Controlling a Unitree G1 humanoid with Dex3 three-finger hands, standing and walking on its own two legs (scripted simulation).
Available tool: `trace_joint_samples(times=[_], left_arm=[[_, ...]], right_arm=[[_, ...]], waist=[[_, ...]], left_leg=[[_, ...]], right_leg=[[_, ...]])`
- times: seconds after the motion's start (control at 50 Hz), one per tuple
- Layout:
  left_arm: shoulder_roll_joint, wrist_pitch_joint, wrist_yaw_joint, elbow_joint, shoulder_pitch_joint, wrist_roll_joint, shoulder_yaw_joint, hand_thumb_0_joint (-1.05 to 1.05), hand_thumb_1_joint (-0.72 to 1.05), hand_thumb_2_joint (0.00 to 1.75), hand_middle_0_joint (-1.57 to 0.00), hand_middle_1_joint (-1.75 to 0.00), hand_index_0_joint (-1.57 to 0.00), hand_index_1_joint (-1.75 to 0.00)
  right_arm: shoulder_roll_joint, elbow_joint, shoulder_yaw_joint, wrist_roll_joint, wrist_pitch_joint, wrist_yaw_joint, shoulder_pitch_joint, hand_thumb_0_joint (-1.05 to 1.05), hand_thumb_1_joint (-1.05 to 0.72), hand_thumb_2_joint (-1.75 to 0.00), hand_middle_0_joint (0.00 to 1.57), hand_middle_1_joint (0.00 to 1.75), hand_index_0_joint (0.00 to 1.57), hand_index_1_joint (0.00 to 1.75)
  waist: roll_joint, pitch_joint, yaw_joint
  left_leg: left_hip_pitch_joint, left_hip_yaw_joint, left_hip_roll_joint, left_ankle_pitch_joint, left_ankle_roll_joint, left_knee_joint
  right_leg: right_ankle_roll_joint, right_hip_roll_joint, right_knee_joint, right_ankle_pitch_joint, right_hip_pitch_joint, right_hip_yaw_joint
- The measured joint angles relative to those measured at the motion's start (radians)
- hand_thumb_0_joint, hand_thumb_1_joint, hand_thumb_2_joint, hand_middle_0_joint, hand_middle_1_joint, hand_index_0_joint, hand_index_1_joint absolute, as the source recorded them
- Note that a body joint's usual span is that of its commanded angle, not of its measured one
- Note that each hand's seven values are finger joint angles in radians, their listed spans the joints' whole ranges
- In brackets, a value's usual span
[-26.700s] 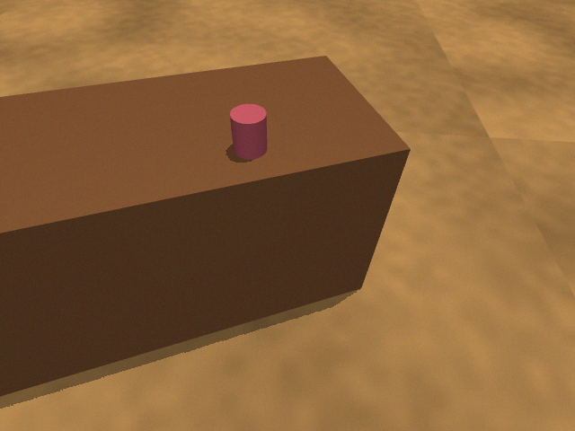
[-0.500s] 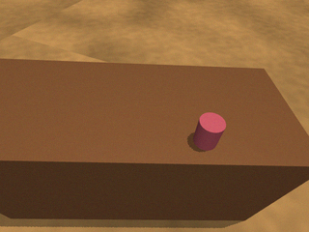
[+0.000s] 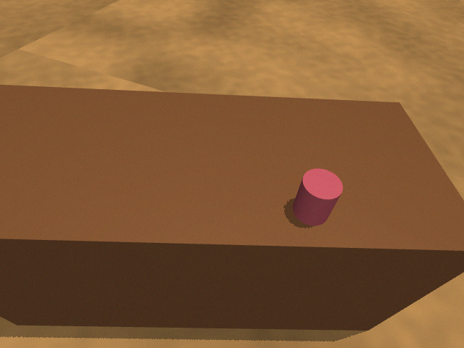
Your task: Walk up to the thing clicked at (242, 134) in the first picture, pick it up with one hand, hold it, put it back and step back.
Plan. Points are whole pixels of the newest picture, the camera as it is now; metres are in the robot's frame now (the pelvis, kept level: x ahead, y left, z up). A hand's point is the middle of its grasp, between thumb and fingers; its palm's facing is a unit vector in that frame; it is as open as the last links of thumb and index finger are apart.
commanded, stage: stand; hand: right
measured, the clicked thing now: (316, 197) +0.44 -0.19 -0.03
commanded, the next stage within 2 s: step back in 1.84 s
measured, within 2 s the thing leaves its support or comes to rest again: neither
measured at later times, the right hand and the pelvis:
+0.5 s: hand out of the picture +0.07 -0.25 -0.16, palm faces -0.02 +0.94 -0.34, open 7.4 cm; pelvis +0.00 +0.00 +0.00, yaw +0 degrees
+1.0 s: hand out of the picture +0.08 -0.26 -0.15, palm faces -0.02 +0.94 -0.34, open 7.4 cm; pelvis +0.00 +0.00 +0.00, yaw +1 degrees
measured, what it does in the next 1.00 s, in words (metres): stands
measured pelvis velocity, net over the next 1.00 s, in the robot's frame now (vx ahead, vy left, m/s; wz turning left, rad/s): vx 0.00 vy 0.00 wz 0.01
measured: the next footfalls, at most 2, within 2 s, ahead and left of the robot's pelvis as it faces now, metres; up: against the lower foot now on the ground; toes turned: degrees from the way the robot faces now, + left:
none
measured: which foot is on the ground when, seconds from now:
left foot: down 0.00-1.00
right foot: down 0.00-1.00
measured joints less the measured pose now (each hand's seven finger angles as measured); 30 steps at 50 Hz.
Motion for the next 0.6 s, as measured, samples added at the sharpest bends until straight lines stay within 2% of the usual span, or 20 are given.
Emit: trace_joint_samples(times=[0.6], left_arm=[[-0.001, 0.000, 0.001, -0.004, 0.003, -0.002, 0.001, 0.01, 0.90, 0.90, -0.21, -0.30, -0.20, -0.30]], right_arm=[[0.001, 0.003, -0.003, 0.001, 0.001, 0.001, -0.001, 0.01, -0.91, -0.90, 0.21, 0.30, 0.20, 0.30]], waist=[[0.005, 0.006, -0.002]], left_leg=[[-0.001, -0.005, -0.002, -0.005, -0.002, 0.000]], right_leg=[[-0.001, -0.001, 0.002, -0.008, 0.000, -0.006]])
